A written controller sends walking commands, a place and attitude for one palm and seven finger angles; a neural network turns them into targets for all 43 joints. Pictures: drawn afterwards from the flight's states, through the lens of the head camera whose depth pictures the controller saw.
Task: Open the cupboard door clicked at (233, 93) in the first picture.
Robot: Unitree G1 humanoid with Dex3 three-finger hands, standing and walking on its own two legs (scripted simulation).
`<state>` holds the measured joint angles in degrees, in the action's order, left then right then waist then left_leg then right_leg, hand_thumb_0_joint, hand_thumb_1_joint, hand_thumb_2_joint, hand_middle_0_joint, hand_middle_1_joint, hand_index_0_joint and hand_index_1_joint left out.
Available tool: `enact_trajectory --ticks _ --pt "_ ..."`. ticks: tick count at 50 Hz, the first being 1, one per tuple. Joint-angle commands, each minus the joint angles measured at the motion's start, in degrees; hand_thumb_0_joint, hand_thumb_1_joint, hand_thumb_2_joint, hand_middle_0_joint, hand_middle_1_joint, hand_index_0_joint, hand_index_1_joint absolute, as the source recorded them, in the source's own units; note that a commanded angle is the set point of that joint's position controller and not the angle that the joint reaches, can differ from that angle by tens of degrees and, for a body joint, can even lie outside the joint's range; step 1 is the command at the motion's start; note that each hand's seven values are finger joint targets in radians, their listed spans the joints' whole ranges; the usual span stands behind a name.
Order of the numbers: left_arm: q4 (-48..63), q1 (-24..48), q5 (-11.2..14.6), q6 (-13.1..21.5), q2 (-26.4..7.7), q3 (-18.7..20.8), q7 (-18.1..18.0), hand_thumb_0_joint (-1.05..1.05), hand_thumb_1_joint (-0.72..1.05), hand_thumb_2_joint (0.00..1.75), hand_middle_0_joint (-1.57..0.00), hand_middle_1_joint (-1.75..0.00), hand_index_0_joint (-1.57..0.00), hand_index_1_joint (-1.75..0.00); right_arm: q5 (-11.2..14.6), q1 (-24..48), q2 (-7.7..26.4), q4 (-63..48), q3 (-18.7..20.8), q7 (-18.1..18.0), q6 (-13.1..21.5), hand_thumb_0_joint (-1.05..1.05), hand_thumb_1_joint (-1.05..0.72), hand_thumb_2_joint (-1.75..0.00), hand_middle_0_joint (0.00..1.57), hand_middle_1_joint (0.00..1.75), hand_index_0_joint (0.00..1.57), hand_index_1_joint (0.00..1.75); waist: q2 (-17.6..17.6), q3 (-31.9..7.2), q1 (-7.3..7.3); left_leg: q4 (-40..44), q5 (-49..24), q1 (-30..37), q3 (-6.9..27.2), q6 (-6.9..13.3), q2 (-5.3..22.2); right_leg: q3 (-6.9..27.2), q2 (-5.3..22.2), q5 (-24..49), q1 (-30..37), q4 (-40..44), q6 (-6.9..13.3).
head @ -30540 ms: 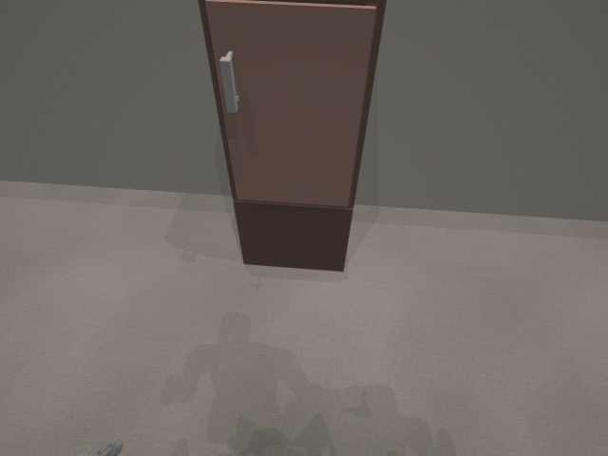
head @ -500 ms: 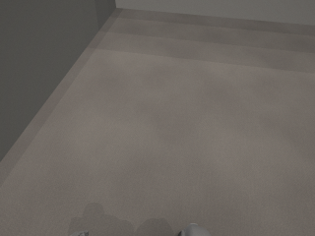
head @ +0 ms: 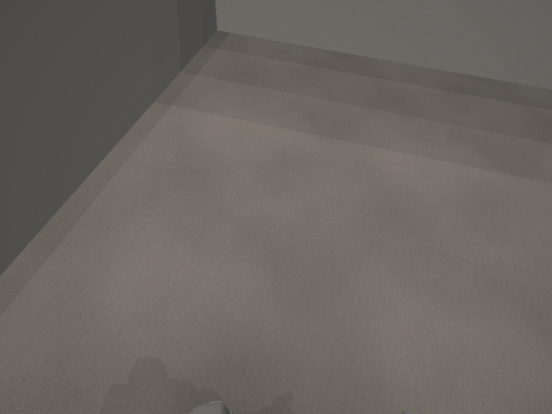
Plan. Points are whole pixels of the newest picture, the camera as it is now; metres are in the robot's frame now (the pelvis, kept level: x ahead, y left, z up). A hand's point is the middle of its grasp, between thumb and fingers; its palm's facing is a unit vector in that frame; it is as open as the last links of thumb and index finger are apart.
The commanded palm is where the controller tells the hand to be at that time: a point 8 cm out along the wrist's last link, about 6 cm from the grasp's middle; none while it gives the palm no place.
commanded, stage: turn to face it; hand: left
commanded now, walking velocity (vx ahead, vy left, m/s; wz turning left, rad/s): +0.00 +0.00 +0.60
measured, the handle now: out of the picture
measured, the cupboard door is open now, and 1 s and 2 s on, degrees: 47 47 47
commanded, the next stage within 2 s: none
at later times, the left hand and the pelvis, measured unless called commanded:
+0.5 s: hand (175, 411) +0.15 +0.16 -0.14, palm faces +0.30 -0.93 -0.23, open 7.4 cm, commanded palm none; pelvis +0.11 -0.04 +0.02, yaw +18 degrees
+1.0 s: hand out of the picture +0.12 +0.21 -0.14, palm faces +0.56 -0.78 -0.28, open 7.4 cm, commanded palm none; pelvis +0.15 -0.04 +0.01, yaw +35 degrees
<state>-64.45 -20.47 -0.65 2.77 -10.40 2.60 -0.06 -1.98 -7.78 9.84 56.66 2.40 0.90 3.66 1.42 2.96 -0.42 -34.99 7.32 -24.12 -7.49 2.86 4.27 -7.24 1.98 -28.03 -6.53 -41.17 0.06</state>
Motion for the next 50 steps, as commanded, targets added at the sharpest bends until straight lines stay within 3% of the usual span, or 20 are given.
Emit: enact_trajectory --ticks 1,3,6,13,14,16,17,18,19,22,28,31,32,33,34,35,39,46,49,50 --pt "7.9 6.2 -0.3 1.1 -3.8 0.4 -0.8 0.00 0.90 0.90 -0.20 -0.30 -0.20 -0.30 0.3 -18.4 12.6 2.5 2.5 -2.1 -0.9 0.00 -0.90 -0.90 0.20 0.30 0.20 0.30 -11.0 -6.3 5.63 15.9 -19.6 21.1 28.3 11.9 20.0 5.7 1.6 -3.9 -27.5 -31.8 -0.5" --pt "7.9 6.6 -0.5 -0.2 -3.6 0.7 -0.1 0.00 0.90 0.90 -0.20 -0.30 -0.20 -0.30 0.6 -10.8 8.9 0.0 1.3 -2.3 -0.7 0.00 -0.90 -0.90 0.20 0.30 0.20 0.30 -11.7 0.3 2.01 18.7 -14.4 8.9 21.3 7.8 15.4 7.0 4.7 2.0 -23.9 -26.7 -2.0" --pt "7.6 3.9 -0.2 -1.9 -2.5 1.0 0.1 0.00 0.90 0.90 -0.20 -0.30 -0.20 -0.30 0.6 -7.8 10.0 -0.9 1.3 -2.5 -0.8 0.00 -0.90 -0.90 0.20 0.30 0.20 0.30 -9.0 -5.7 -0.10 16.0 -22.6 9.1 14.3 5.6 10.8 5.0 2.6 4.9 -17.3 -16.0 -3.4" --pt "10.4 4.1 -0.3 -2.7 -4.7 2.4 -0.4 0.00 0.90 0.90 -0.20 -0.30 -0.20 -0.30 0.7 -2.1 11.9 -3.8 3.2 -1.8 -4.1 0.00 -0.90 -0.90 0.20 0.30 0.20 0.30 -8.9 -4.4 -1.74 13.9 5.5 -1.6 18.9 3.4 7.2 2.4 -0.8 12.8 -3.8 6.1 -3.6" --pt "10.5 2.6 -0.3 -2.4 -6.1 2.9 -0.6 0.00 0.90 0.90 -0.20 -0.30 -0.20 -0.30 0.9 -1.3 10.8 -4.4 3.1 -1.6 -4.3 0.00 -0.90 -0.90 0.20 0.30 0.20 0.30 -5.8 -4.7 -2.88 10.0 7.8 -4.8 17.6 1.5 4.4 4.6 1.2 14.7 1.3 13.4 -3.3" --pt "11.8 0.8 -1.2 -1.9 -15.5 4.6 -1.5 0.00 0.90 0.90 -0.20 -0.30 -0.20 -0.30 1.4 -1.2 5.9 -6.9 2.7 -1.1 -4.6 0.00 -0.90 -0.90 0.20 0.30 0.20 0.30 20.0 -5.2 -4.69 -18.7 28.3 -13.4 4.9 -5.0 -6.4 29.4 26.9 13.0 2.8 29.5 6.4" --pt "12.7 3.0 -0.7 -2.1 -14.5 3.9 -1.7 0.00 0.90 0.90 -0.20 -0.30 -0.20 -0.30 1.1 -1.3 7.9 -6.8 3.1 -0.8 -4.9 0.00 -0.90 -0.90 0.20 0.30 0.20 0.30 14.7 -4.7 -3.47 -29.1 27.7 -12.0 8.0 -4.5 -3.3 27.0 27.4 13.4 -1.7 28.9 9.3" --pt "14.4 6.9 -0.8 -2.5 -13.0 3.7 -1.8 0.00 0.90 0.90 -0.20 -0.30 -0.20 -0.30 1.1 -3.4 6.5 -6.7 3.2 -0.2 -5.3 0.00 -0.90 -0.90 0.20 0.30 0.20 0.30 9.5 -3.3 -1.08 -31.6 23.7 -10.2 7.6 -4.4 -2.5 21.3 25.0 9.6 -5.8 28.7 9.0" --pt "14.9 9.8 -0.8 -2.4 -10.7 3.3 -1.9 0.00 0.90 0.90 -0.20 -0.30 -0.20 -0.30 0.9 -3.2 6.3 -5.0 3.2 -0.2 -6.1 0.00 -0.90 -0.90 0.20 0.30 0.20 0.30 11.4 -2.7 0.31 -35.0 20.5 -10.3 7.1 -5.2 -1.1 17.7 20.9 11.6 -6.6 27.6 7.0" --pt "14.9 9.7 -0.6 -1.9 -8.5 2.3 -1.8 0.00 0.90 0.90 -0.20 -0.30 -0.20 -0.30 1.0 -2.8 5.4 -5.2 2.6 0.3 -6.4 0.00 -0.90 -0.90 0.20 0.30 0.20 0.30 10.2 -3.3 0.88 -30.3 17.6 -9.2 4.8 -6.7 -0.5 6.1 17.4 31.3 -2.9 23.3 5.6" --pt "13.2 4.5 -1.2 -1.6 -12.4 3.3 -1.7 0.00 0.90 0.90 -0.20 -0.30 -0.20 -0.30 1.5 1.4 4.1 -7.6 1.4 0.7 -5.3 0.00 -0.90 -0.90 0.20 0.30 0.20 0.30 9.7 -6.7 -2.03 -5.8 17.9 -3.0 -0.4 -6.2 -2.6 1.8 18.9 51.5 7.3 13.9 5.5" --pt "14.2 7.0 -0.3 -1.9 -13.3 3.7 -1.1 0.00 0.90 0.90 -0.20 -0.30 -0.20 -0.30 1.1 -3.8 7.6 -7.2 2.0 0.5 -5.0 0.00 -0.90 -0.90 0.20 0.30 0.20 0.30 7.0 -8.2 1.82 7.0 4.0 10.8 -1.0 -4.9 -3.4 -2.8 17.3 45.6 -0.5 5.6 1.4" --pt "15.4 7.5 0.0 -2.2 -11.4 3.4 -0.9 0.00 0.90 0.90 -0.20 -0.30 -0.20 -0.30 0.7 -7.7 12.2 -6.4 3.2 0.3 -4.5 0.00 -0.90 -0.90 0.20 0.30 0.20 0.30 -3.0 -11.6 3.97 10.5 -8.7 21.8 7.1 -2.1 3.5 -4.6 14.2 32.8 -9.9 -3.9 -1.7" --pt "17.9 9.5 0.3 -2.5 -7.3 2.1 -0.5 0.00 0.90 0.90 -0.20 -0.30 -0.20 -0.30 0.5 -11.6 18.5 -6.4 5.0 -0.2 -4.4 0.00 -0.90 -0.90 0.20 0.30 0.20 0.30 -20.4 -12.6 6.37 12.3 -31.8 29.3 28.5 6.3 19.6 -3.7 5.7 -7.4 -26.3 -17.7 -5.9" --pt "19.3 13.2 -0.2 -3.5 -8.3 1.9 -1.1 0.00 0.90 0.90 -0.20 -0.30 -0.20 -0.30 0.7 -14.1 20.0 -5.2 5.0 -0.8 -5.0 0.00 -0.90 -0.90 0.20 0.30 0.20 0.30 -15.9 -13.0 7.37 11.5 -36.1 27.5 29.2 11.0 22.2 4.3 5.0 -10.8 -28.3 -24.5 -5.1" --pt "19.7 14.1 -0.4 -3.8 -8.9 2.2 -1.2 0.00 0.90 0.90 -0.20 -0.30 -0.20 -0.30 0.5 -11.6 18.9 -5.7 4.7 -1.1 -4.9 0.00 -0.90 -0.90 0.20 0.30 0.20 0.30 -11.5 -10.7 6.12 12.8 -25.0 23.3 26.1 11.0 20.4 6.1 5.4 -7.4 -28.6 -26.9 -4.6" --pt "16.4 11.9 -0.4 -4.5 -8.2 2.5 -0.4 0.00 0.90 0.90 -0.20 -0.30 -0.20 -0.30 0.6 -2.9 14.7 -8.0 3.4 -2.0 -4.1 0.00 -0.90 -0.90 0.20 0.30 0.20 0.30 -10.2 -5.5 1.68 14.0 -19.0 15.8 19.6 5.7 11.1 7.2 4.3 4.0 -26.4 -24.5 -5.3" --pt "17.5 11.8 0.1 -4.4 -7.7 2.0 -0.6 0.00 0.90 0.90 -0.20 -0.30 -0.20 -0.30 0.3 -2.1 15.8 -8.3 4.2 -1.4 -4.9 0.00 -0.90 -0.90 0.20 0.30 0.20 0.30 -10.3 -6.1 1.56 13.3 -12.4 12.1 22.2 5.8 8.9 5.2 0.5 3.2 -15.8 -4.5 -4.7" --pt "16.4 6.4 0.1 -3.7 -8.6 2.4 -0.7 0.00 0.90 0.90 -0.20 -0.30 -0.20 -0.30 0.8 1.5 15.3 -9.5 4.5 -1.2 -5.4 0.00 -0.90 -0.90 0.20 0.30 0.20 0.30 -9.8 -6.7 -1.32 9.0 -7.1 4.7 22.3 3.1 5.7 3.9 -1.0 12.5 -3.4 10.4 -4.0" --pt "16.1 3.9 -0.3 -3.0 -11.4 3.1 -1.1 0.00 0.90 0.90 -0.20 -0.30 -0.20 -0.30 1.4 2.3 12.9 -10.2 4.3 -1.0 -5.5 0.00 -0.90 -0.90 0.20 0.30 0.20 0.30 -2.9 -6.6 -2.90 3.6 1.7 -1.5 19.6 0.1 1.8 8.5 4.0 14.9 3.3 19.8 -3.0"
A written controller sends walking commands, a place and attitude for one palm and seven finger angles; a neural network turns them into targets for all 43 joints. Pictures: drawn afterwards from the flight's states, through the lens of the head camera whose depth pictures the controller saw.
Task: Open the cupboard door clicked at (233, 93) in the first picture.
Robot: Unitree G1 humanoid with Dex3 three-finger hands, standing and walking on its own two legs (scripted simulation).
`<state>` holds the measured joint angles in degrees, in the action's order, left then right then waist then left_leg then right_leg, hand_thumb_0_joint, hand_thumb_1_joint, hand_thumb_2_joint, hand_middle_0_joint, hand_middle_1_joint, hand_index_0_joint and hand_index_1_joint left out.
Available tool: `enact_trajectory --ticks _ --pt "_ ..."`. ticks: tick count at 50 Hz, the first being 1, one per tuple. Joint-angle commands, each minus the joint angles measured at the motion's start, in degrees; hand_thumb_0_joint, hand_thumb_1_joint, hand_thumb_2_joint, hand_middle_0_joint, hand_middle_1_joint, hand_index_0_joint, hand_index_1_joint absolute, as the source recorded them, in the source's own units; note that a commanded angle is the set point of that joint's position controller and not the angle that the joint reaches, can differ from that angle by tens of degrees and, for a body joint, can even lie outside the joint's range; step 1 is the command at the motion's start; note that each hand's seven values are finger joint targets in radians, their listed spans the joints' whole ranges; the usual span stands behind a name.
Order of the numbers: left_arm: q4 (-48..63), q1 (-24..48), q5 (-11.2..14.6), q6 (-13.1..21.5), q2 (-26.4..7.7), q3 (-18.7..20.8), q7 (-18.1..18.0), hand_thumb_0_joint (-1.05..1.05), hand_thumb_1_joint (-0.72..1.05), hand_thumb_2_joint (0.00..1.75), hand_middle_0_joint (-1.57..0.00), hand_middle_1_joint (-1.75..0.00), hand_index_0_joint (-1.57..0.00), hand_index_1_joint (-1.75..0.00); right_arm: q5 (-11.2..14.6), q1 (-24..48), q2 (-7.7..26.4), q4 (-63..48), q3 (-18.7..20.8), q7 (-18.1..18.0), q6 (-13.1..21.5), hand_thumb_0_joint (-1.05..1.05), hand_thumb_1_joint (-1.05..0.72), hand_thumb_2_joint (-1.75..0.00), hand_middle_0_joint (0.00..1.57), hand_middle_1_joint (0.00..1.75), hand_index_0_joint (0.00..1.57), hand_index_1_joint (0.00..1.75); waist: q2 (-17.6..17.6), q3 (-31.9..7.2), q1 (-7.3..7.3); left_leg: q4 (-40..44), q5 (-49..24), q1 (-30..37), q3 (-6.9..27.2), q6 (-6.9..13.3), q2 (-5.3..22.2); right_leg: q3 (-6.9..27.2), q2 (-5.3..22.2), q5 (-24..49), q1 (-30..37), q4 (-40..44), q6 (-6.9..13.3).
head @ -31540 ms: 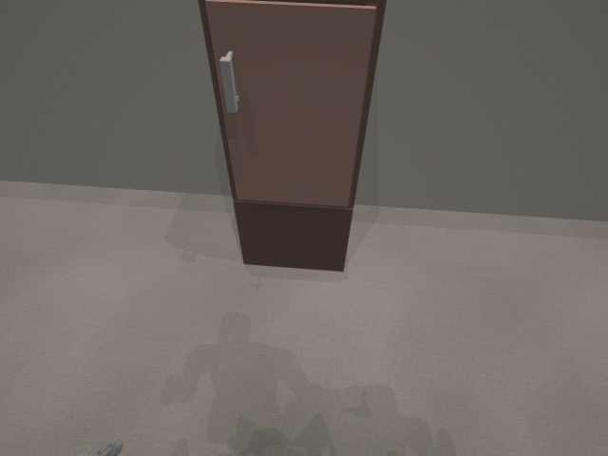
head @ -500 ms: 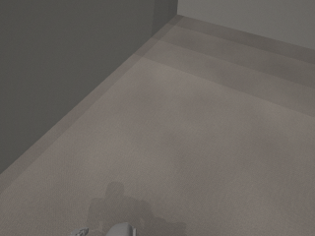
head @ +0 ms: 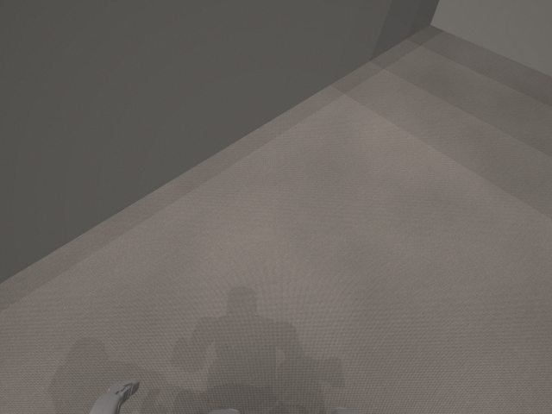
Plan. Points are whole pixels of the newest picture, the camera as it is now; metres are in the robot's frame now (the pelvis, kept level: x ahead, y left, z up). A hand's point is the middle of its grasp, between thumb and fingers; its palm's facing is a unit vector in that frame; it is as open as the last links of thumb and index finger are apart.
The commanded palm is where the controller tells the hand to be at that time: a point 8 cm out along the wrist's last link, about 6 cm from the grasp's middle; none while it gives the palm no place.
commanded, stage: turn to face it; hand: left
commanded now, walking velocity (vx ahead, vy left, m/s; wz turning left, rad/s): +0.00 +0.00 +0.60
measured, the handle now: out of the picture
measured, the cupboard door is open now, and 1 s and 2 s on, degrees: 47 47 47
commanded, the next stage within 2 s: none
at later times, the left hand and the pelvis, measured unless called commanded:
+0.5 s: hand out of the picture +0.02 +0.22 -0.18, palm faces +0.33 -0.91 -0.24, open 7.4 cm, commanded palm none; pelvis +0.01 +0.00 +0.00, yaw +19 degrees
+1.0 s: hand out of the picture -0.02 +0.16 -0.17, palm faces +0.59 -0.78 -0.21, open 7.4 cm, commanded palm none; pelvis +0.03 -0.04 +0.00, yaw +38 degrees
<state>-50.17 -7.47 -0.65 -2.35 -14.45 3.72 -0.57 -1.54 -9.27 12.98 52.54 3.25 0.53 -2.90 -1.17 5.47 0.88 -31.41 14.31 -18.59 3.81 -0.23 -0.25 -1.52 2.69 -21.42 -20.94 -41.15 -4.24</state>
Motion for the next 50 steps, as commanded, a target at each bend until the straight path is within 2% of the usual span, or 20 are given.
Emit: enact_trajectory --ticks 1,2,3,5,9,14,16,17,18,19,23,30,33,34,35,36,38,41,47,50 --pt "1.9 -10.0 -1.2 2.7 -12.9 3.1 -1.2 0.00 0.90 0.90 -0.20 -0.30 -0.20 -0.30 1.3 2.7 5.5 -7.2 2.8 -0.3 1.1 0.00 -0.90 -0.90 0.20 0.30 0.20 0.30 18.5 -9.1 -4.42 -14.1 13.0 -16.4 -2.0 -1.7 -2.8 19.5 19.3 10.4 21.8 26.4 7.0" --pt "2.6 -9.1 -0.9 2.6 -14.2 2.8 -1.4 0.00 0.90 0.90 -0.20 -0.30 -0.20 -0.30 1.0 3.7 7.1 -7.6 3.1 0.0 0.8 0.00 -0.90 -0.90 0.20 0.30 0.20 0.30 20.8 -7.9 -4.75 -29.4 22.8 -15.8 -2.0 -1.8 -1.9 23.3 26.8 14.5 14.3 27.3 12.3" --pt "3.7 -5.8 -0.7 2.4 -12.0 2.3 -1.6 0.00 0.90 0.90 -0.20 -0.30 -0.20 -0.30 0.9 2.6 7.1 -7.5 3.2 0.3 0.4 0.00 -0.90 -0.90 0.20 0.30 0.20 0.30 13.4 -6.5 -2.74 -35.3 19.3 -14.6 -0.1 -1.4 0.3 17.9 25.3 13.3 10.2 26.5 13.7" --pt "4.9 -0.5 -0.7 2.2 -8.3 1.4 -1.5 0.00 0.90 0.90 -0.20 -0.30 -0.20 -0.30 0.5 1.4 6.2 -4.5 3.2 0.9 -0.8 0.00 -0.90 -0.90 0.20 0.30 0.20 0.30 15.6 -4.2 0.18 -41.9 12.1 -14.5 -2.4 -2.7 2.2 8.9 17.6 11.0 6.9 25.2 10.5" --pt "4.1 -3.6 -0.8 2.9 -7.6 1.4 -1.4 0.00 0.90 0.90 -0.20 -0.30 -0.20 -0.30 1.0 3.8 4.0 -5.2 1.8 1.3 0.0 0.00 -0.90 -0.90 0.20 0.30 0.20 0.30 13.8 -6.9 -1.32 -24.8 12.7 -12.5 -7.1 -4.2 2.9 -1.5 16.0 36.2 17.2 18.4 9.6" --pt "1.9 -8.4 -0.7 2.8 -10.9 2.6 -1.0 0.00 0.90 0.90 -0.20 -0.30 -0.20 -0.30 1.1 3.7 3.5 -5.5 1.0 1.3 1.2 0.00 -0.90 -0.90 0.20 0.30 0.20 0.30 11.8 -10.5 -2.81 -3.0 6.6 -3.2 -12.0 -2.9 0.0 -4.5 17.4 44.9 21.3 9.3 8.0" --pt "2.9 -5.9 0.1 2.6 -9.8 2.6 -0.5 0.00 0.90 0.90 -0.20 -0.30 -0.20 -0.30 0.7 -3.5 7.8 -3.6 2.2 1.0 1.8 0.00 -0.90 -0.90 0.20 0.30 0.20 0.30 4.6 -13.8 1.66 6.8 -11.2 12.9 -8.2 -0.8 3.0 -8.1 15.2 34.5 10.3 -1.7 3.4" --pt "5.2 -4.6 0.5 2.2 -5.5 1.7 -0.1 0.00 0.90 0.90 -0.20 -0.30 -0.20 -0.30 0.2 -7.6 14.4 -3.1 4.0 0.5 2.3 0.00 -0.90 -0.90 0.20 0.30 0.20 0.30 -13.2 -15.3 4.04 8.0 -32.2 23.1 13.4 6.9 18.8 -9.7 6.7 -0.9 -7.6 -14.3 -1.2" --pt "7.2 0.0 0.1 1.6 -4.0 0.5 -0.4 0.00 0.90 0.90 -0.20 -0.30 -0.20 -0.30 0.5 -11.8 17.0 -2.1 4.5 -0.1 1.7 0.00 -0.90 -0.90 0.20 0.30 0.20 0.30 -15.3 -15.5 5.82 7.5 -48.2 24.0 18.8 13.0 25.0 -3.5 4.4 -17.4 -13.4 -23.0 -1.4" --pt "7.9 1.5 -0.1 1.1 -5.2 0.8 -0.7 0.00 0.90 0.90 -0.20 -0.30 -0.20 -0.30 0.2 -11.6 16.7 -1.7 4.2 -0.4 1.5 0.00 -0.90 -0.90 0.20 0.30 0.20 0.30 -9.4 -14.2 5.54 7.4 -39.2 20.1 16.2 14.8 25.5 0.2 5.1 -16.0 -13.3 -26.8 -0.6" --pt "3.8 -0.2 -0.2 0.3 -4.3 1.3 0.0 0.00 0.90 0.90 -0.20 -0.30 -0.20 -0.30 0.3 -2.0 11.7 -3.9 2.8 -1.6 2.3 0.00 -0.90 -0.90 0.20 0.30 0.20 0.30 -9.6 -8.9 0.73 9.6 -27.9 11.6 8.3 8.8 14.9 1.8 4.2 -3.0 -11.9 -25.8 -1.0" --pt "4.1 0.0 0.1 0.5 -3.6 0.9 0.1 0.00 0.90 0.90 -0.20 -0.30 -0.20 -0.30 -0.2 -0.8 12.5 -4.0 3.4 -1.0 1.6 0.00 -0.90 -0.90 0.20 0.30 0.20 0.30 -7.9 -8.1 0.43 10.3 -16.5 6.6 11.6 8.9 12.8 -0.3 0.1 -3.6 -1.8 -5.3 -0.4" --pt "3.0 -5.3 0.2 1.3 -4.5 1.3 -0.1 0.00 0.90 0.90 -0.20 -0.30 -0.20 -0.30 0.3 2.4 12.3 -5.0 3.7 -0.8 1.1 0.00 -0.90 -0.90 0.20 0.30 0.20 0.30 -7.3 -8.1 -2.23 6.3 -13.9 -0.5 12.0 6.6 10.2 -1.7 -2.0 4.4 10.2 8.8 0.3" --pt "2.4 -8.5 0.0 1.8 -6.4 1.9 -0.5 0.00 0.90 0.90 -0.20 -0.30 -0.20 -0.30 0.8 3.5 10.5 -5.8 3.6 -0.7 1.1 0.00 -0.90 -0.90 0.20 0.30 0.20 0.30 -2.8 -9.2 -4.06 1.6 -6.9 -5.9 10.6 4.1 7.0 1.3 1.3 7.9 17.5 18.2 0.9" --pt "2.4 -9.9 -1.0 2.6 -11.8 3.0 -1.1 0.00 0.90 0.90 -0.20 -0.30 -0.20 -0.30 1.3 2.7 6.4 -6.9 3.0 -0.3 1.1 0.00 -0.90 -0.90 0.20 0.30 0.20 0.30 14.0 -9.4 -4.58 -10.9 8.7 -15.5 1.9 -0.5 -1.0 16.3 15.9 7.5 23.2 26.1 5.4" --pt "3.0 -9.0 -1.0 2.5 -14.4 2.9 -1.3 0.00 0.90 0.90 -0.20 -0.30 -0.20 -0.30 1.1 3.4 6.6 -7.6 3.0 -0.1 1.0 0.00 -0.90 -0.90 0.20 0.30 0.20 0.30 21.3 -8.1 -4.74 -26.8 22.1 -16.2 -1.9 -2.0 -3.0 24.2 26.3 12.0 16.3 28.0 11.5" --pt "4.6 -3.1 -0.6 2.5 -9.2 1.9 -1.7 0.00 0.90 0.90 -0.20 -0.30 -0.20 -0.30 0.7 2.1 6.6 -6.4 3.4 0.5 0.0 0.00 -0.90 -0.90 0.20 0.30 0.20 0.30 13.7 -5.3 -1.17 -38.0 15.7 -15.2 0.3 -1.6 0.7 14.9 21.5 11.5 9.2 26.6 12.2" --pt "5.1 -1.2 -0.4 2.6 -6.7 0.8 -1.3 0.00 0.90 0.90 -0.20 -0.30 -0.20 -0.30 0.7 1.6 5.6 -4.7 2.7 1.1 -0.6 0.00 -0.90 -0.90 0.20 0.30 0.20 0.30 16.2 -5.0 0.29 -37.1 10.6 -14.2 -3.7 -3.6 2.1 2.3 15.2 25.9 11.1 22.3 9.9" --pt "2.9 -7.4 -1.1 2.8 -10.2 2.3 -1.2 0.00 0.90 0.90 -0.20 -0.30 -0.20 -0.30 1.2 6.0 3.0 -5.9 1.2 1.5 0.5 0.00 -0.90 -0.90 0.20 0.30 0.20 0.30 11.9 -8.3 -3.40 -12.2 12.4 -7.1 -9.7 -3.4 1.1 -1.4 18.0 37.0 19.3 15.6 10.4" --pt "2.5 -6.4 -0.4 2.5 -10.6 2.7 -0.7 0.00 0.90 0.90 -0.20 -0.30 -0.20 -0.30 1.0 0.6 4.8 -4.8 1.5 1.3 1.3 0.00 -0.90 -0.90 0.20 0.30 0.20 0.30 10.0 -10.4 -0.45 2.9 -0.1 4.7 -10.5 -2.2 0.0 -5.8 16.8 33.5 14.4 7.5 6.2"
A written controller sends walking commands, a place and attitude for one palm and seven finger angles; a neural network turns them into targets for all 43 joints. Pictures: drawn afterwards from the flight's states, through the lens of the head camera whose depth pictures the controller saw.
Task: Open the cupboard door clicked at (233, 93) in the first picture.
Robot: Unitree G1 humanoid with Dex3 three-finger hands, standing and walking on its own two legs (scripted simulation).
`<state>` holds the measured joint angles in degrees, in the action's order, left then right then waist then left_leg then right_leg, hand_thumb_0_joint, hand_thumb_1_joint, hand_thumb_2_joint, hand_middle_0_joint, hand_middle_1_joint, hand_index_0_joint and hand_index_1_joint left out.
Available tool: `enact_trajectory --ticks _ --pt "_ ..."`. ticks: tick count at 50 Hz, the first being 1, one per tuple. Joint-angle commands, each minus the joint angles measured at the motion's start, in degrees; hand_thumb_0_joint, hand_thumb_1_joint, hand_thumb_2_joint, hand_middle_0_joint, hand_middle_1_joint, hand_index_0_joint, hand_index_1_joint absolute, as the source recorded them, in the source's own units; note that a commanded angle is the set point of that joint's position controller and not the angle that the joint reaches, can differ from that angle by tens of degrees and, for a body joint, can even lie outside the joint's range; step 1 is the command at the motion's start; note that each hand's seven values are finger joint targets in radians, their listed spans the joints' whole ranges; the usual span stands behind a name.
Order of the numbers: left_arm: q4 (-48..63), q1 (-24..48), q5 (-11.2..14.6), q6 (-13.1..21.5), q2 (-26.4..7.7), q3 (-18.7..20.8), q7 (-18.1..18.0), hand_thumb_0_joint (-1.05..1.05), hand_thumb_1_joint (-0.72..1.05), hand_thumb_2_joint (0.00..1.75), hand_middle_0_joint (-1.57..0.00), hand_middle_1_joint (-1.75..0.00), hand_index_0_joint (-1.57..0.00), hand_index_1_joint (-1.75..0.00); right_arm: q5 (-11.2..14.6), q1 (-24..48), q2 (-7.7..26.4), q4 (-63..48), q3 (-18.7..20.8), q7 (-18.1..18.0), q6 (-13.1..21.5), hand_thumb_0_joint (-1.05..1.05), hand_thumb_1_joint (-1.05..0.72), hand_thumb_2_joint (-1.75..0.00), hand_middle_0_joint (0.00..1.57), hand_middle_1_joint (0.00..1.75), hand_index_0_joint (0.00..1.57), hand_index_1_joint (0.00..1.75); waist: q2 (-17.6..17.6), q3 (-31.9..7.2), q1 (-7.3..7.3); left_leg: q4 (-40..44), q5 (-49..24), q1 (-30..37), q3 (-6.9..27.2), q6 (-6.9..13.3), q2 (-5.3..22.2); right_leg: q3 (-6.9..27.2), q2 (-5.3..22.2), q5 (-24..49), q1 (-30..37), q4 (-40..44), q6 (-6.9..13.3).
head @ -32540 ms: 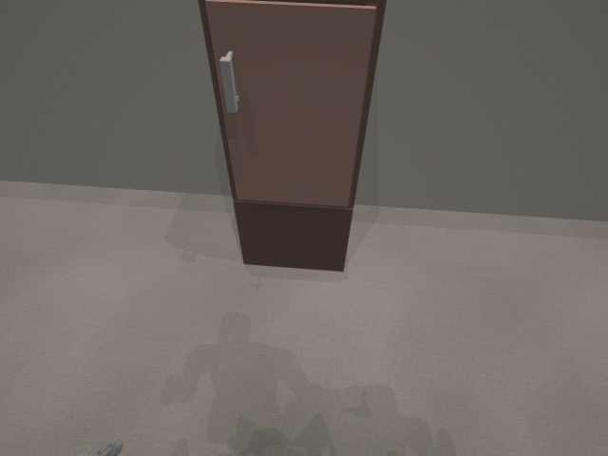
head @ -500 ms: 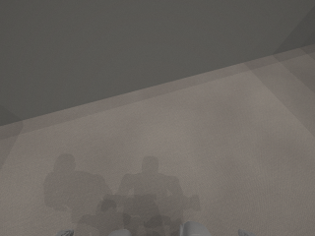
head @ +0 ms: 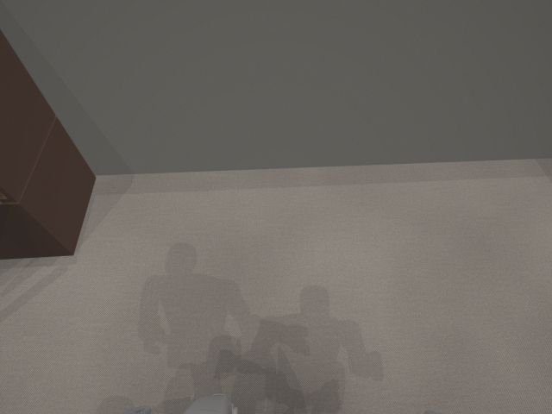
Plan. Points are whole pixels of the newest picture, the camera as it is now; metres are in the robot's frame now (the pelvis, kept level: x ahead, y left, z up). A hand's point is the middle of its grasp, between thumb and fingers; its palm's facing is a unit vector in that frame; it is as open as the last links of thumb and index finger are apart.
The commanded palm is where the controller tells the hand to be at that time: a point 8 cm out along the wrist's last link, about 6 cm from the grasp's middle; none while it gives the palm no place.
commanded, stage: turn to face it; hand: left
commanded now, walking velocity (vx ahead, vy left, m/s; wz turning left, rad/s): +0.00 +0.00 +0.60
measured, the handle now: out of the picture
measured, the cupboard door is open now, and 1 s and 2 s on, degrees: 47 47 47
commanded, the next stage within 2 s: take the last steps up to it in 1.38 s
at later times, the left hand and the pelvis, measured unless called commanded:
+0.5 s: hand out of the picture +0.07 +0.21 -0.15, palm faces +0.27 -0.91 -0.31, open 7.4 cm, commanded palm none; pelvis +0.01 -0.03 -0.01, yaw +17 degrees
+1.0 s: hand out of the picture -0.07 +0.21 -0.18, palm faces +0.59 -0.77 -0.24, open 7.4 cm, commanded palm none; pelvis +0.00 -0.01 +0.00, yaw +35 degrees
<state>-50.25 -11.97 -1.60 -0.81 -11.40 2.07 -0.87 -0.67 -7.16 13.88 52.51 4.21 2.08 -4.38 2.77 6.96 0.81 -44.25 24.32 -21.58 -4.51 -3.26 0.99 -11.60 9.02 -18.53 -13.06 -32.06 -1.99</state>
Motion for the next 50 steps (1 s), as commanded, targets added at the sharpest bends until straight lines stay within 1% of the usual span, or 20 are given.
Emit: enact_trajectory --ticks 1,2,3,4,6,9,17,20,21,22,23,24,27,35,39,40,41,42,46,50 --pt "3.3 -1.6 1.0 0.7 -12.1 4.1 -0.1 0.00 0.90 0.90 -0.20 -0.30 -0.20 -0.30 -0.1 -5.2 7.5 -3.9 1.5 -0.5 3.2 0.00 -0.90 -0.90 0.20 0.30 0.20 0.30 -2.2 -14.2 1.77 20.3 -20.2 17.6 3.4 2.7 3.2 2.1 8.4 22.5 -1.5 -10.2 0.9" --pt "5.4 -0.5 1.5 0.4 -7.7 3.1 0.3 0.00 0.90 0.90 -0.20 -0.30 -0.20 -0.30 -0.6 -9.5 14.2 -3.6 3.3 -1.1 3.6 0.00 -0.90 -0.90 0.20 0.30 0.20 0.30 -20.4 -15.7 4.28 21.8 -42.2 26.4 26.3 11.2 19.8 0.9 -0.6 -12.6 -18.8 -23.8 -3.9" --pt "7.0 4.5 0.9 -0.3 -7.7 2.2 -0.1 0.00 0.90 0.90 -0.20 -0.30 -0.20 -0.30 -0.4 -13.2 15.7 -2.2 3.5 -1.7 3.0 0.00 -0.90 -0.90 0.20 0.30 0.20 0.30 -17.1 -15.6 5.75 20.9 -51.7 25.2 27.5 16.3 23.5 7.7 -1.6 -20.0 -21.6 -31.2 -3.3" --pt "7.9 5.3 0.9 -0.4 -8.0 2.5 -0.2 0.00 0.90 0.90 -0.20 -0.30 -0.20 -0.30 -0.8 -12.4 15.7 -2.5 3.3 -2.1 3.0 0.00 -0.90 -0.90 0.20 0.30 0.20 0.30 -12.6 -14.5 4.94 21.3 -43.7 21.5 25.4 17.8 23.7 10.1 -0.9 -17.9 -21.3 -34.4 -2.7" --pt "5.1 6.1 0.7 -0.9 -7.8 3.0 -0.2 0.00 0.90 0.90 -0.20 -0.30 -0.20 -0.30 -0.8 -7.0 11.9 -3.4 2.5 -3.1 3.5 0.00 -0.90 -0.90 0.20 0.30 0.20 0.30 -15.8 -11.2 2.80 22.4 -39.7 16.1 22.1 14.2 16.5 12.2 -1.5 -10.5 -21.6 -36.0 -2.8" --pt "3.3 3.6 0.7 -1.1 -7.5 3.0 0.4 0.00 0.90 0.90 -0.20 -0.30 -0.20 -0.30 -0.6 -4.4 10.2 -4.0 1.6 -3.4 4.0 0.00 -0.90 -0.90 0.20 0.30 0.20 0.30 -11.4 -10.8 0.49 22.8 -38.3 15.2 18.0 11.9 12.6 12.1 -2.9 -5.0 -19.2 -33.6 -3.2" --pt "4.4 4.7 1.1 -1.0 -6.7 2.6 0.1 0.00 0.90 0.90 -0.20 -0.30 -0.20 -0.30 -1.0 -3.5 11.4 -3.7 2.5 -2.7 3.0 0.00 -0.90 -0.90 0.20 0.30 0.20 0.30 -12.0 -9.3 0.47 23.1 -27.7 9.2 23.3 12.1 10.6 10.2 -7.3 -6.2 -8.1 -12.1 -2.3" --pt "3.2 -1.1 1.3 -0.2 -7.9 3.2 -0.2 0.00 0.90 0.90 -0.20 -0.30 -0.20 -0.30 -0.5 -0.1 10.5 -4.8 2.6 -2.5 2.5 0.00 -0.90 -0.90 0.20 0.30 0.20 0.30 -11.2 -10.3 -2.78 18.7 -23.0 1.3 23.2 9.2 7.4 9.8 -8.1 3.0 5.3 3.5 -1.5" --pt "2.8 -3.5 0.8 0.5 -11.2 3.8 -0.6 0.00 0.90 0.90 -0.20 -0.30 -0.20 -0.30 0.1 0.2 8.1 -5.5 2.4 -2.2 2.5 0.00 -0.90 -0.90 0.20 0.30 0.20 0.30 -2.4 -10.8 -4.11 12.3 -13.7 -6.1 20.0 6.1 3.2 15.9 -1.6 2.9 13.3 12.8 -0.1" --pt "2.9 -4.3 -0.1 1.0 -16.3 4.9 -1.1 0.00 0.90 0.90 -0.20 -0.30 -0.20 -0.30 0.4 -0.2 4.2 -6.7 1.9 -2.0 2.6 0.00 -0.90 -0.90 0.20 0.30 0.20 0.30 15.3 -10.3 -4.52 -2.3 5.3 -14.6 8.0 1.0 -5.8 32.2 14.5 5.1 15.9 18.2 6.1" --pt "3.6 -3.0 0.2 0.8 -16.8 4.4 -1.3 0.00 0.90 0.90 -0.20 -0.30 -0.20 -0.30 0.0 0.4 6.8 -6.8 2.5 -1.7 2.3 0.00 -0.90 -0.90 0.20 0.30 0.20 0.30 14.0 -9.3 -4.26 -15.7 11.3 -12.2 8.2 1.1 -3.4 33.2 20.5 8.8 7.1 18.6 10.7" --pt "4.6 0.7 0.4 0.6 -14.4 3.7 -1.3 0.00 0.90 0.90 -0.20 -0.30 -0.20 -0.30 -0.3 -1.1 6.0 -6.5 2.2 -1.2 1.9 0.00 -0.90 -0.90 0.20 0.30 0.20 0.30 9.5 -7.3 -1.86 -21.9 7.8 -11.7 8.8 1.4 -1.9 27.3 17.2 7.7 3.2 17.8 11.7" --pt "5.6 4.8 0.8 1.0 -9.7 2.4 -1.0 0.00 0.90 0.90 -0.20 -0.30 -0.20 -0.30 -0.5 -1.7 5.2 -3.7 2.1 -0.5 0.8 0.00 -0.90 -0.90 0.20 0.30 0.20 0.30 11.2 -4.7 0.55 -27.0 -0.4 -12.1 5.9 -0.4 0.4 15.0 8.8 15.7 1.6 15.1 7.7" --pt "2.3 -4.1 0.1 1.3 -13.5 3.9 -0.9 0.00 0.90 0.90 -0.20 -0.30 -0.20 -0.30 0.3 4.0 2.2 -5.4 0.2 -0.2 1.8 0.00 -0.90 -0.90 0.20 0.30 0.20 0.30 8.7 -9.4 -3.66 0.1 2.1 -4.3 -1.5 -0.5 -0.5 8.5 11.9 36.9 12.4 6.8 8.3" --pt "2.2 -1.5 0.7 0.8 -13.3 4.2 -0.3 0.00 0.90 0.90 -0.20 -0.30 -0.20 -0.30 0.0 -2.5 4.9 -4.1 0.8 -0.4 2.6 0.00 -0.90 -0.90 0.20 0.30 0.20 0.30 5.5 -11.3 0.66 17.2 -12.1 11.0 -1.3 1.4 -0.8 3.5 10.6 28.4 3.4 -2.7 3.1" --pt "3.6 -1.3 1.1 0.4 -10.9 4.0 0.0 0.00 0.90 0.90 -0.20 -0.30 -0.20 -0.30 -0.3 -6.4 10.0 -3.4 2.1 -0.8 3.2 0.00 -0.90 -0.90 0.20 0.30 0.20 0.30 -7.0 -14.2 2.83 20.9 -23.3 21.0 10.8 5.4 8.5 0.6 6.0 14.1 -7.1 -13.7 -0.5" --pt "6.0 1.9 1.3 0.0 -6.9 2.5 0.2 0.00 0.90 0.90 -0.20 -0.30 -0.20 -0.30 -0.6 -10.9 16.0 -2.9 3.7 -1.4 3.1 0.00 -0.90 -0.90 0.20 0.30 0.20 0.30 -22.0 -14.3 5.63 23.5 -44.3 24.8 29.7 14.1 22.3 1.8 -1.9 -20.2 -20.8 -26.8 -4.1" --pt "6.7 4.7 0.8 -0.7 -8.5 2.5 -0.1 0.00 0.90 0.90 -0.20 -0.30 -0.20 -0.30 -0.5 -12.9 16.7 -1.5 3.6 -2.0 2.7 0.00 -0.90 -0.90 0.20 0.30 0.20 0.30 -15.8 -15.1 5.83 22.2 -44.8 23.5 28.2 17.5 24.0 9.4 -1.5 -20.1 -21.5 -32.9 -2.6" --pt "3.2 3.6 0.6 -1.1 -7.9 3.0 0.3 0.00 0.90 0.90 -0.20 -0.30 -0.20 -0.30 -0.6 -3.6 10.9 -3.8 1.8 -3.3 3.7 0.00 -0.90 -0.90 0.20 0.30 0.20 0.30 -12.5 -10.4 1.11 23.6 -34.6 15.2 19.1 12.8 13.9 12.4 -2.0 -6.3 -20.4 -35.0 -2.8" --pt "2.4 2.7 0.8 -1.2 -7.1 2.7 0.4 0.00 0.90 0.90 -0.20 -0.30 -0.20 -0.30 -0.7 -3.8 10.3 -3.4 1.5 -3.3 3.9 0.00 -0.90 -0.90 0.20 0.30 0.20 0.30 -9.5 -10.4 0.30 24.1 -32.9 14.3 18.2 12.5 12.3 11.5 -3.6 -5.2 -16.8 -27.9 -3.0"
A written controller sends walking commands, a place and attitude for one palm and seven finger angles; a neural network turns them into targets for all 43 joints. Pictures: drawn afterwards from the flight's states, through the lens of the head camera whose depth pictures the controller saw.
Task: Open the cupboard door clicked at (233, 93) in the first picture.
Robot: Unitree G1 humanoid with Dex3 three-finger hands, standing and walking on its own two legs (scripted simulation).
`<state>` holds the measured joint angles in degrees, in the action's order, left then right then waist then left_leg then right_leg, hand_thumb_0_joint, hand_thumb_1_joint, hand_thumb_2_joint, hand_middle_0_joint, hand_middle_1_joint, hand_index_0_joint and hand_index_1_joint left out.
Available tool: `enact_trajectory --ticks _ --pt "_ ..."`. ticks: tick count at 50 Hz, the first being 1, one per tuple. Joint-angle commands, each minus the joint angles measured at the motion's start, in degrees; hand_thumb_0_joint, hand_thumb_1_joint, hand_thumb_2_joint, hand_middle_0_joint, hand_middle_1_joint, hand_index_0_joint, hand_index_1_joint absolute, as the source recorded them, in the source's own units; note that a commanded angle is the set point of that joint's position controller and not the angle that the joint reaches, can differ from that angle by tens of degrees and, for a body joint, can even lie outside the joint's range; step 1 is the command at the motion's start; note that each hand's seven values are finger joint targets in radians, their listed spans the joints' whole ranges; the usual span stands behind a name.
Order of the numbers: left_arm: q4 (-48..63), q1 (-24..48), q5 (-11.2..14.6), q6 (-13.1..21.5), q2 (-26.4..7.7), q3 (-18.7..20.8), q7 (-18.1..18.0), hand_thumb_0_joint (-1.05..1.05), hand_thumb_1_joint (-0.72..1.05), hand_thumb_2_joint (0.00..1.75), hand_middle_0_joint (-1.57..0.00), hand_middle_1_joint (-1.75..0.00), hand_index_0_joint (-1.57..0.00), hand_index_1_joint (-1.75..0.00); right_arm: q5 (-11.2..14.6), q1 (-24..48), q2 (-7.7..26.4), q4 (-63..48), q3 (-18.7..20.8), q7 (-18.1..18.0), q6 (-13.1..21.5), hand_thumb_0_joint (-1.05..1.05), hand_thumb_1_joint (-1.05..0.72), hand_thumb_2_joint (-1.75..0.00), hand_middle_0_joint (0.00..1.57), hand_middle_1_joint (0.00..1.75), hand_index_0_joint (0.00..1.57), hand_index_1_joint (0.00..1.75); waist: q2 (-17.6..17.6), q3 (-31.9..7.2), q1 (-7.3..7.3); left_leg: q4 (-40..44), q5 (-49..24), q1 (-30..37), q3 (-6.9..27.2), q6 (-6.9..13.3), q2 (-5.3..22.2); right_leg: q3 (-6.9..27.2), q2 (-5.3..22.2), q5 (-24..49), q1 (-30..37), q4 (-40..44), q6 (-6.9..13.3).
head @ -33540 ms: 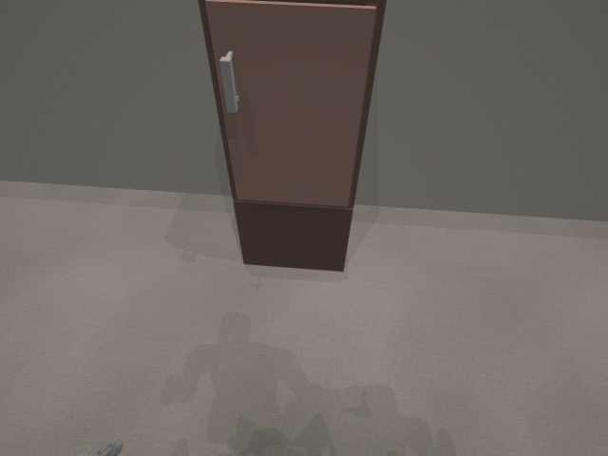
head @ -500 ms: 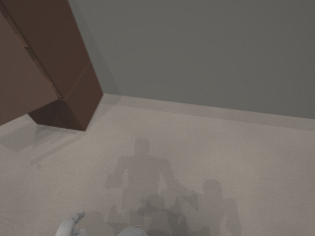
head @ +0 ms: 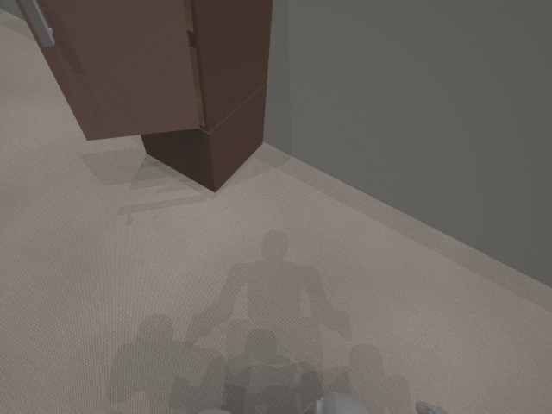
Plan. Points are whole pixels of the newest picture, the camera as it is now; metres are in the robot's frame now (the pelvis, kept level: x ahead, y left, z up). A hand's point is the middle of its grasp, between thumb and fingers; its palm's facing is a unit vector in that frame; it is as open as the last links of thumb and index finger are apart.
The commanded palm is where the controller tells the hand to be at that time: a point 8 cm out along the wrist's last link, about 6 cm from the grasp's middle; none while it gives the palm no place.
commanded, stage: turn to face it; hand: left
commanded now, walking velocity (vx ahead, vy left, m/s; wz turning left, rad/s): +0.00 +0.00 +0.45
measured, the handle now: (36, 11) +0.88 +0.62 +0.05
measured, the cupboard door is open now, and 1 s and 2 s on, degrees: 47 47 47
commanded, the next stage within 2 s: take the last steps up to it in 0.38 s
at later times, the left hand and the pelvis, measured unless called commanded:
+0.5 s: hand out of the picture +0.03 +0.15 -0.16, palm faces +0.21 -0.95 -0.22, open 7.4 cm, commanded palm none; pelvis +0.01 -0.04 +0.00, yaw +12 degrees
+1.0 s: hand out of the picture +0.13 +0.23 -0.15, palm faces +0.27 -0.94 -0.21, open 7.4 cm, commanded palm none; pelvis +0.08 +0.02 +0.00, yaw +17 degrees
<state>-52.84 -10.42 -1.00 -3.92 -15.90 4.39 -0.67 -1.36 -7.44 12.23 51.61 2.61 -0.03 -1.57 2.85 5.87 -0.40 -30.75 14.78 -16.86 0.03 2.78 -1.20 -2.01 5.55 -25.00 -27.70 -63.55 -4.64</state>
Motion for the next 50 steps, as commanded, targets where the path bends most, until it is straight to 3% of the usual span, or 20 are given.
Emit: enact_trajectory --ticks 1,7,9,11,12,13,14,15,17,20,24,28,29,30,31,32,35,38,47,50 --pt "5.1 1.8 0.1 1.9 -2.6 0.3 0.2 0.00 0.90 0.90 -0.20 -0.30 -0.20 -0.30 0.0 -4.1 11.9 -2.1 3.2 -1.1 1.0 0.00 -0.90 -0.90 0.20 0.30 0.20 0.30 -9.5 -9.0 1.78 10.7 -22.7 9.6 14.3 6.5 14.1 1.7 -0.7 1.3 -1.6 5.4 -0.4" --pt "5.8 3.0 0.3 2.1 -2.0 -0.1 -0.1 0.00 0.90 0.90 -0.20 -0.30 -0.20 -0.30 -0.4 -4.0 12.0 -1.9 3.5 -0.8 0.3 0.00 -0.90 -0.90 0.20 0.30 0.20 0.30 -12.4 -7.8 2.01 10.4 -18.7 5.5 18.3 6.6 13.1 0.4 -3.6 -0.1 6.1 18.3 0.5" --pt "5.0 0.5 0.5 2.4 -2.1 0.0 -0.2 0.00 0.90 0.90 -0.20 -0.30 -0.20 -0.30 -0.3 -2.9 11.5 -2.0 3.5 -0.7 0.1 0.00 -0.90 -0.90 0.20 0.30 0.20 0.30 -12.7 -8.7 0.77 8.7 -19.4 2.9 18.4 5.9 12.2 -0.1 -4.8 2.6 12.0 24.7 1.0" --pt "3.7 -4.0 0.6 3.3 -3.3 0.5 -0.6 0.00 0.90 0.90 -0.20 -0.30 -0.20 -0.30 0.4 -1.1 10.3 -2.5 3.3 -0.6 0.1 0.00 -0.90 -0.90 0.20 0.30 0.20 0.30 -8.6 -9.9 -1.85 3.7 -14.7 -3.0 16.8 2.6 8.9 0.8 -3.5 12.4 23.1 39.1 1.6" --pt "3.4 -5.6 -0.1 4.0 -7.0 1.3 -1.0 0.00 0.90 0.90 -0.20 -0.30 -0.20 -0.30 1.1 -1.6 7.3 -2.9 3.0 -0.3 0.2 0.00 -0.90 -0.90 0.20 0.30 0.20 0.30 1.8 -10.5 -2.37 -4.2 -3.9 -10.8 11.3 -1.0 3.7 10.3 6.0 13.0 30.0 45.6 4.1" --pt "3.6 -6.0 -0.8 4.3 -11.1 2.0 -1.2 0.00 0.90 0.90 -0.20 -0.30 -0.20 -0.30 1.1 -1.0 4.5 -4.3 2.6 -0.1 0.2 0.00 -0.90 -0.90 0.20 0.30 0.20 0.30 15.6 -8.6 -2.87 -17.5 16.8 -16.7 2.1 -4.6 -3.8 22.4 19.2 21.5 28.8 48.2 10.7" --pt "3.9 -5.6 -0.3 4.3 -10.6 1.4 -1.3 0.00 0.90 0.90 -0.20 -0.30 -0.20 -0.30 0.7 -0.7 6.9 -4.0 2.9 0.1 -0.4 0.00 -0.90 -0.90 0.20 0.30 0.20 0.30 11.4 -8.0 -2.72 -28.3 20.7 -14.7 4.2 -4.1 -1.0 21.4 22.3 23.4 21.4 48.1 14.6" --pt "4.9 -2.1 -0.1 4.1 -8.3 0.6 -1.1 0.00 0.90 0.90 -0.20 -0.30 -0.20 -0.30 0.4 -1.5 5.6 -3.2 2.8 0.6 -0.7 0.00 -0.90 -0.90 0.20 0.30 0.20 0.30 6.1 -5.2 -0.53 -33.0 15.6 -14.9 4.5 -4.1 -0.5 15.5 17.3 21.8 18.6 47.8 14.1" --pt "4.9 0.1 0.2 4.6 -5.1 0.0 -1.2 0.00 0.90 0.90 -0.20 -0.30 -0.20 -0.30 0.4 -2.2 6.1 -0.7 3.1 0.5 -1.6 0.00 -0.90 -0.90 0.20 0.30 0.20 0.30 11.2 -4.4 1.05 -38.2 10.9 -16.5 3.2 -5.5 1.3 9.3 12.0 31.2 19.8 45.3 11.6" --pt "4.5 -1.1 -0.2 4.9 -4.5 -0.1 -1.3 0.00 0.90 0.90 -0.20 -0.30 -0.20 -0.30 0.8 -1.6 4.4 -0.4 2.4 0.8 -1.5 0.00 -0.90 -0.90 0.20 0.30 0.20 0.30 8.9 -5.6 0.75 -31.8 10.0 -13.2 0.5 -6.1 1.8 4.2 11.3 35.5 20.7 44.2 11.5" --pt "1.9 -5.9 -0.7 4.9 -6.4 0.7 -1.2 0.00 0.90 0.90 -0.20 -0.30 -0.20 -0.30 1.0 1.9 2.3 -0.4 1.3 0.7 -0.6 0.00 -0.90 -0.90 0.20 0.30 0.20 0.30 7.0 -6.0 -1.93 -15.6 13.0 -8.2 -3.0 -5.8 1.2 4.6 13.0 40.9 23.9 41.2 12.7" --pt "0.1 -5.8 -0.3 4.9 -7.7 1.5 -0.2 0.00 0.90 0.90 -0.20 -0.30 -0.20 -0.30 0.6 -2.8 3.1 1.2 0.8 0.8 0.9 0.00 -0.90 -0.90 0.20 0.30 0.20 0.30 7.1 -7.6 -0.16 1.9 3.7 4.0 -5.8 -4.7 -0.4 2.9 11.9 24.4 19.6 38.0 8.6" --pt "0.5 -4.5 0.1 4.7 -7.1 1.5 0.2 0.00 0.90 0.90 -0.20 -0.30 -0.20 -0.30 0.5 -5.9 5.0 2.0 1.2 0.7 1.5 0.00 -0.90 -0.90 0.20 0.30 0.20 0.30 2.7 -8.5 1.53 7.1 1.1 10.7 -4.2 -3.5 0.7 0.5 10.3 16.9 14.4 33.9 6.6" --pt "1.8 -3.8 0.5 4.3 -4.2 1.2 0.6 0.00 0.90 0.90 -0.20 -0.30 -0.20 -0.30 0.0 -9.7 9.9 2.6 2.4 0.3 1.9 0.00 -0.90 -0.90 0.20 0.30 0.20 0.30 -10.0 -9.7 3.64 10.9 2.3 18.0 9.8 1.4 10.6 -4.7 4.3 3.8 3.4 23.0 3.5" --pt "4.0 -0.5 0.3 4.1 -0.8 0.2 1.0 0.00 0.90 0.90 -0.20 -0.30 -0.20 -0.30 -0.7 -14.7 14.6 3.3 3.5 -0.2 1.7 0.00 -0.90 -0.90 0.20 0.30 0.20 0.30 -22.9 -8.7 5.88 15.9 0.7 21.4 25.3 8.7 21.8 -7.8 -2.1 -12.6 -8.1 8.6 1.6" --pt "5.2 4.2 -0.1 4.1 -1.7 0.0 0.9 0.00 0.90 0.90 -0.20 -0.30 -0.20 -0.30 -0.6 -16.3 14.4 4.3 3.4 -0.6 1.3 0.00 -0.90 -0.90 0.20 0.30 0.20 0.30 -16.3 -6.2 6.86 17.1 4.1 17.7 25.3 12.3 23.7 -2.1 -0.5 -12.4 -11.0 1.1 3.0" --pt "2.4 4.1 -0.5 4.5 -0.9 0.1 1.6 0.00 0.90 0.90 -0.20 -0.30 -0.20 -0.30 -0.3 -11.8 8.3 3.0 1.4 -1.4 3.1 0.00 -0.90 -0.90 0.20 0.30 0.20 0.30 -11.8 -3.4 3.16 17.7 -1.4 12.9 18.8 9.3 17.1 1.6 1.7 0.4 -11.6 -4.8 3.7" --pt "0.2 0.9 -0.4 4.6 0.1 -0.3 2.1 0.00 0.90 0.90 -0.20 -0.30 -0.20 -0.30 0.1 -12.0 7.3 3.5 0.9 -1.5 4.6 0.00 -0.90 -0.90 0.20 0.30 0.20 0.30 -6.8 -5.4 1.34 17.4 -14.2 15.7 12.1 8.6 14.2 -0.2 0.9 5.1 -8.7 -0.7 3.1" --pt "2.2 7.8 -0.3 4.8 1.5 -1.4 2.1 0.00 0.90 0.90 -0.20 -0.30 -0.20 -0.30 -0.2 -17.2 6.0 7.7 0.4 -1.1 4.6 0.00 -0.90 -0.90 0.20 0.30 0.20 0.30 -7.4 -0.1 2.44 19.3 -11.3 11.5 9.4 9.4 13.8 -3.2 -0.6 7.6 -0.8 20.3 2.9" --pt "1.5 5.1 -0.4 5.4 1.4 -1.1 2.0 0.00 0.90 0.90 -0.20 -0.30 -0.20 -0.30 -0.2 -16.9 5.8 8.8 0.3 -1.1 4.6 0.00 -0.90 -0.90 0.20 0.30 0.20 0.30 -5.9 -0.9 0.70 15.1 -12.9 9.6 7.6 7.8 12.7 -4.4 -2.6 9.8 8.0 28.0 3.6"
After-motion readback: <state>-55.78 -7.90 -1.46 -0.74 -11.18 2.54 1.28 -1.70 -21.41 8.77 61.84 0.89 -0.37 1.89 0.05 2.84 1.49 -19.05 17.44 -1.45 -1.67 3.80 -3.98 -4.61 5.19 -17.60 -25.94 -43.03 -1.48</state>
